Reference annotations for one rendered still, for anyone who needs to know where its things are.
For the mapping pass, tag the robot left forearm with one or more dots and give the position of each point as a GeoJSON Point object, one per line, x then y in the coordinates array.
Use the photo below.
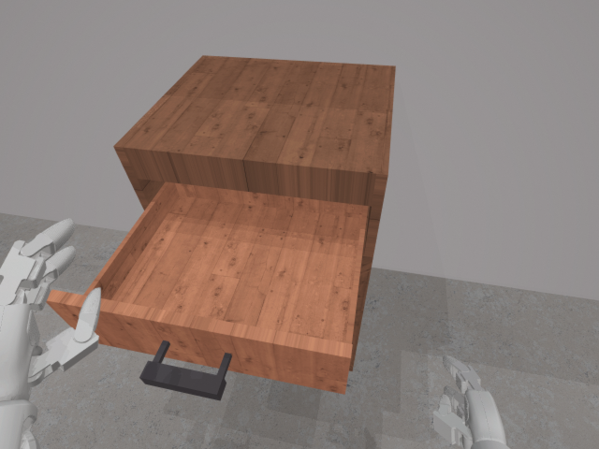
{"type": "Point", "coordinates": [16, 420]}

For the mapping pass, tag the drawer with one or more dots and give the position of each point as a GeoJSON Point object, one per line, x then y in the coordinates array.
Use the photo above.
{"type": "Point", "coordinates": [271, 280]}

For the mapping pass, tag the cabinet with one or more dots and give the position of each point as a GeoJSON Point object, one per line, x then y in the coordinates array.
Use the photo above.
{"type": "Point", "coordinates": [304, 129]}

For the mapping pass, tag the handle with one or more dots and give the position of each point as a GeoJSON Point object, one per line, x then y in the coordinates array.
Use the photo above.
{"type": "Point", "coordinates": [185, 380]}

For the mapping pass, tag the robot right hand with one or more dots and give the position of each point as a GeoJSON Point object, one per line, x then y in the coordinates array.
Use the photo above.
{"type": "Point", "coordinates": [477, 417]}

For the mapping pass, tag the robot left hand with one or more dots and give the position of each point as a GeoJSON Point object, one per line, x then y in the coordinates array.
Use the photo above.
{"type": "Point", "coordinates": [25, 277]}

